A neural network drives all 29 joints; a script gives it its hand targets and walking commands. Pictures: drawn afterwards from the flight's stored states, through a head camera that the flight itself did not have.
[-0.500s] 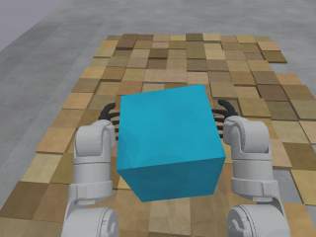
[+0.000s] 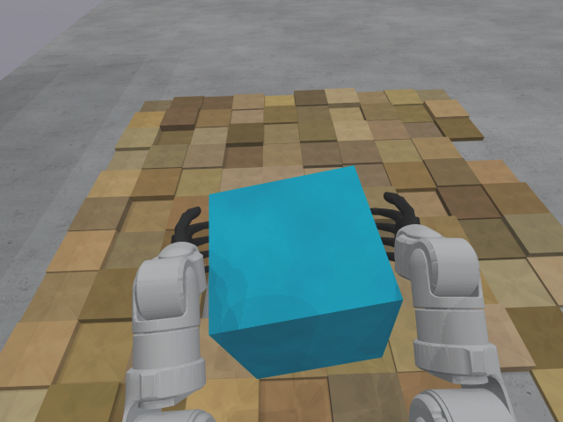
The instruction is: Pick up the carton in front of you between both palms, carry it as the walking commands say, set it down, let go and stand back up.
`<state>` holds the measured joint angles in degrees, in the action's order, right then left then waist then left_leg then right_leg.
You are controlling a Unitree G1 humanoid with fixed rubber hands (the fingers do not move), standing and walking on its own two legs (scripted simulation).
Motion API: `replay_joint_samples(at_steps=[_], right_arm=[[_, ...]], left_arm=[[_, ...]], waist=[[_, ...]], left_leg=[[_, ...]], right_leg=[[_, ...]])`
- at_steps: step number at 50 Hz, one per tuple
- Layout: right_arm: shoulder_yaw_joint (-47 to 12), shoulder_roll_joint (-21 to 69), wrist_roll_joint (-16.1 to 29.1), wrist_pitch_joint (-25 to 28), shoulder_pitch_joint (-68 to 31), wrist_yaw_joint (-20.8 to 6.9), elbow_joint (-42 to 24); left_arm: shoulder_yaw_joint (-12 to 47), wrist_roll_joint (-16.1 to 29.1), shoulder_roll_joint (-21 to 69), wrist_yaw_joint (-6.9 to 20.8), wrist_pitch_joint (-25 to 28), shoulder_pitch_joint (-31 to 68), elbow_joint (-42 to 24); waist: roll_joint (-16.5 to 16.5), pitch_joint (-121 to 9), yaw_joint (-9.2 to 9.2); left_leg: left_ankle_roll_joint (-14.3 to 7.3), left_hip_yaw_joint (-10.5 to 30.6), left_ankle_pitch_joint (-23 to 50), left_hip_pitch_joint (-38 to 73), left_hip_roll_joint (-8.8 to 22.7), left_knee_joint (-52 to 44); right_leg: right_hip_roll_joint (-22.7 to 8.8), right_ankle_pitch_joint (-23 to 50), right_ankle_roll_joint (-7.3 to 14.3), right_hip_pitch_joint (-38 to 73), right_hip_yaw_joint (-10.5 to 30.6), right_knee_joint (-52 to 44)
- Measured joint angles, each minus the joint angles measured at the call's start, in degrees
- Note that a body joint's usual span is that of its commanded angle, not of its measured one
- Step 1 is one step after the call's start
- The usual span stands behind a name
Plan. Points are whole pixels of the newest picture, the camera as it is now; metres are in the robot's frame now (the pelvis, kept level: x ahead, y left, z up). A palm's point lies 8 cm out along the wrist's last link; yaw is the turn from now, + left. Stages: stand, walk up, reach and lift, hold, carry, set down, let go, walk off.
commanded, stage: carry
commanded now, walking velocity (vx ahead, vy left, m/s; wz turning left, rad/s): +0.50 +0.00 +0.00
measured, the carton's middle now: (301, 281) +0.34 -0.02 +0.03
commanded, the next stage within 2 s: none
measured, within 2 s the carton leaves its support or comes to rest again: neither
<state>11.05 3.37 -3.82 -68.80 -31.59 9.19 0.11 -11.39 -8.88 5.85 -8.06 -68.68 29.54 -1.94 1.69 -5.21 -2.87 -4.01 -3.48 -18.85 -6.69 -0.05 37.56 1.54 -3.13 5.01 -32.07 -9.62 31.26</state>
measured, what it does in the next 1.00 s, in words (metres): walks ahead: left foot, then right foot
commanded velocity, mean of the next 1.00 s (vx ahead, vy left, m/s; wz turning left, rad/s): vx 0.50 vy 0.00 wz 0.00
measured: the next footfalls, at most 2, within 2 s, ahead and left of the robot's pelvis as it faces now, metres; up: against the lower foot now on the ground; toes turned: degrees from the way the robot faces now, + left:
left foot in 0.40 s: +0.36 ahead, +0.12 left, -0.01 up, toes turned +5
right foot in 0.86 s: +0.69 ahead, -0.05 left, -0.01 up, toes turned -5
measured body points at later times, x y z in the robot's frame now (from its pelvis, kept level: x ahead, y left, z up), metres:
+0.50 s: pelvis +0.27 +0.04 +0.01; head +0.27 +0.06 +0.46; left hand +0.64 +0.21 +0.16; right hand +0.64 -0.09 +0.16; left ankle +0.32 +0.12 -0.72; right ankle +0.15 -0.07 -0.66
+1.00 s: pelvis +0.58 +0.03 +0.01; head +0.64 +0.03 +0.46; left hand +0.92 +0.20 +0.06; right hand +0.94 -0.10 +0.06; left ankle +0.46 +0.13 -0.65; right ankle +0.64 -0.04 -0.73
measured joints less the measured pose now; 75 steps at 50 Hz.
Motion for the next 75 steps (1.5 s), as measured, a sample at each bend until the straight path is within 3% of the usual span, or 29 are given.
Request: replay_joint_samples(at_steps=[3, 5, 7, 10, 16, 21, 23, 25, 28, 35, 38, 42, 43, 44, 46, 48, 49, 55, 59, 62, 64, 66, 69, 72, 75], right_arm=[[0.5, -0.8, -0.6, 0.1, 1.1, -1.4, 0.2], [0.5, 0.4, -1.3, -0.5, 2.8, -1.6, -0.5], [0.2, 1.7, -2.3, -0.7, 4.5, -1.7, -2.0], [-0.2, 2.9, -3.2, -0.2, 6.2, -1.7, -4.6], [-0.4, 2.2, -3.4, 0.9, 6.5, -1.7, -7.5], [-0.1, -0.1, -2.0, -0.7, 0.8, -0.8, -6.0], [-0.4, -0.4, -1.8, -1.0, -3.4, -0.3, -2.4], [-0.6, -0.8, -1.6, -2.5, -6.8, 0.4, 0.8], [0.0, -2.0, -0.8, -5.1, -10.1, 0.9, 3.5], [2.7, -2.2, -0.5, -6.9, -14.7, 1.1, 9.1], [3.4, -1.7, -0.7, -5.8, -14.5, 1.1, 11.9], [3.0, -0.6, -1.4, -3.5, -12.5, 1.1, 14.1], [2.9, -0.5, -1.5, -3.0, -11.4, 1.1, 13.9], [2.8, -0.5, -1.5, -2.3, -10.2, 0.9, 13.4], [2.9, -0.8, -1.7, -1.3, -8.0, 0.1, 11.4], [3.0, -0.1, -2.2, -0.4, -5.4, -0.5, 8.6], [3.0, 0.8, -2.7, -0.2, -3.6, -0.5, 6.5], [1.5, 7.3, -4.5, 2.4, 9.0, -0.8, -10.7], [-3.7, 5.8, -4.2, 3.4, 15.1, -1.1, -17.8], [-4.8, 5.2, -3.7, 2.6, 17.2, -1.1, -20.9], [-4.9, 5.2, -3.5, 1.5, 17.4, -1.2, -21.8], [-4.4, 5.5, -3.6, 0.2, 15.7, -1.3, -22.1], [-4.1, 5.8, -3.5, -1.4, 15.0, -1.2, -20.4], [-3.2, 5.8, -3.1, -4.4, 14.5, -0.9, -19.7], [-2.4, 5.9, -3.1, -5.9, 13.6, -0.8, -18.7]], left_arm=[[1.4, -0.8, 1.1, -1.0, 0.3, -0.4, 1.2], [1.7, 0.1, 1.0, -1.4, -0.6, -2.7, -0.1], [1.7, 1.7, 0.5, -1.7, -1.1, -4.7, -1.8], [1.9, 3.6, -0.1, -2.3, -0.7, -5.8, -3.3], [2.9, 5.5, -1.2, -2.8, 0.7, -2.8, -2.5], [3.6, 6.6, -4.1, -3.5, -1.3, 5.1, 0.7], [2.9, 7.4, -6.5, -3.2, -2.3, 8.7, 3.3], [2.4, 7.8, -8.2, -2.9, -3.7, 11.7, 6.4], [1.6, 7.6, -8.9, -2.7, -6.0, 15.9, 10.2], [-1.5, 3.8, -7.1, -2.1, -8.8, 18.4, 13.0], [-3.2, 2.2, -5.7, -1.8, -8.3, 17.2, 13.9], [-4.8, 0.5, -4.5, -1.0, -6.4, 14.5, 14.9], [-4.9, 0.2, -4.0, -0.8, -5.6, 13.6, 15.1], [-4.6, -0.2, -3.3, -0.6, -4.5, 12.6, 15.1], [-3.6, -0.9, -2.0, -0.8, -2.8, 11.4, 14.4], [-2.8, -0.9, -0.9, -1.1, -1.7, 8.4, 11.5], [-2.4, -0.6, -0.2, -1.3, -1.4, 6.1, 9.1], [-1.7, 1.6, 4.3, -1.3, 1.4, -8.1, -8.3], [2.4, 3.1, 3.3, -1.6, 2.4, -13.1, -14.8], [4.5, 3.4, 2.8, -2.1, 1.5, -15.0, -17.7], [5.0, 3.3, 2.7, -2.3, 0.1, -15.4, -19.0], [4.4, 2.7, 2.7, -1.9, -1.4, -14.1, -20.1], [3.0, 1.8, 3.0, -1.5, -4.1, -12.6, -19.4], [2.5, 0.7, 3.6, -1.3, -7.2, -11.7, -18.4], [2.3, -0.1, 3.5, -0.9, -8.7, -10.8, -17.4]], waist=[[0.3, 0.8, 3.19], [-0.3, 1.2, 4.77], [-0.7, 1.8, 5.72], [-1.1, 2.2, 6.74], [-1.1, 1.0, 7.72], [-2.2, -0.7, 6.68], [-4.2, -0.5, 5.37], [-3.5, -0.7, 3.82], [-2.9, -0.6, 2.15], [-2.7, -0.1, -1.44], [-2.8, -0.1, -2.29], [-2.6, 0.2, -1.92], [-1.9, 0.5, -1.35], [-0.7, 1.0, -0.65], [-0.2, 2.8, 1.00], [-0.4, 4.7, 2.75], [-0.5, 5.6, 3.45], [-1.1, 8.7, 5.71], [-0.1, 8.3, 5.39], [0.3, 5.8, 4.64], [-0.4, 3.8, 3.82], [-0.5, 0.9, 2.90], [-2.4, -2.5, 0.97], [-2.4, -4.6, -0.16], [-2.6, -5.5, -0.38]], left_leg=[[2.2, 4.0, -5.0, -12.9, -1.1, 28.9], [2.2, 4.0, -3.9, -19.6, -0.7, 34.8], [2.4, 3.7, -3.0, -24.4, 0.7, 31.6], [3.0, 2.9, -2.3, -28.2, 2.3, 19.1], [2.9, 1.6, 8.8, -27.5, 2.9, -0.8], [1.6, -1.4, 15.5, -19.7, 1.0, -11.9], [0.4, -3.0, 12.0, -19.4, -0.7, -8.0], [-0.5, -3.0, 7.9, -18.6, -1.0, -6.5], [-0.5, -2.7, 6.0, -16.0, -1.1, -8.0], [-0.8, -2.2, 1.4, -7.3, -2.3, -12.7], [-0.2, -1.6, -1.2, -2.2, -2.5, -14.9], [1.3, -1.1, -6.3, 5.0, -2.2, -15.7], [1.7, -0.9, -8.2, 5.8, -1.5, -13.2], [2.2, -0.7, -9.6, 4.6, -0.2, -7.6], [3.5, 1.8, -9.4, -3.0, 0.2, 10.3], [4.3, 3.2, -8.1, -11.2, -0.2, 23.0], [4.5, 3.3, -7.0, -14.5, 0.0, 24.5], [5.8, 1.3, -0.2, -25.1, 1.7, 5.0], [5.7, 0.1, 13.0, -24.8, 2.9, -7.1], [4.7, -2.3, 17.9, -20.1, 3.8, -12.8], [4.0, -5.1, 8.0, -13.2, 3.6, -16.3], [4.4, -5.5, -3.6, -9.5, 3.1, -17.2], [0.9, -5.8, -7.3, -9.3, 0.9, -11.9], [-0.2, -5.1, -10.3, -5.0, 0.4, -14.0], [0.2, -4.6, -11.0, 0.9, 0.0, -19.0]], right_leg=[[0.7, -6.1, 1.5, 1.1, -0.6, 3.4], [0.7, -6.9, 1.0, 3.6, -0.3, 1.8], [0.5, -7.7, 0.9, 6.4, -0.1, -0.4], [-0.2, -9.1, 0.4, 10.0, 0.4, -2.8], [-0.8, -14.6, -1.6, 16.3, 1.3, -3.3], [-2.4, -23.6, -4.2, 20.2, 2.6, 3.3], [-4.4, -24.1, -4.5, 17.1, 4.8, 13.4], [-3.1, -24.9, -4.1, 11.9, 6.9, 24.4], [-2.4, -21.6, -3.8, 4.6, 7.5, 29.6], [-3.9, -10.7, -4.8, -8.1, 7.8, 25.1], [-4.2, -3.8, -4.6, -8.2, 6.9, 13.6], [-2.7, 4.2, -3.0, -2.8, 3.3, -0.7], [-1.9, 2.4, -1.9, 0.1, 2.0, -3.1], [-0.8, -4.0, -1.0, 2.7, 1.3, -4.1], [0.1, -13.8, 0.1, 5.1, 0.8, -4.4], [0.1, -12.2, 0.8, 6.5, 0.8, -5.2], [0.3, -13.2, 0.7, 7.7, 0.9, -6.2], [-0.6, -16.4, -0.8, 15.9, 2.0, -13.6], [-0.1, -21.3, -2.4, 21.9, 1.8, -13.4], [0.2, -25.3, -3.5, 24.8, 2.1, -7.5], [-1.3, -23.0, -4.7, 22.8, 2.5, 4.1], [-2.3, -26.3, -4.5, 16.9, 4.1, 20.9], [-3.6, -30.2, -4.8, 6.8, 6.9, 37.1], [-5.2, -26.9, -5.2, -2.3, 5.4, 40.6], [-7.0, -18.0, -5.9, -8.7, 3.6, 34.2]])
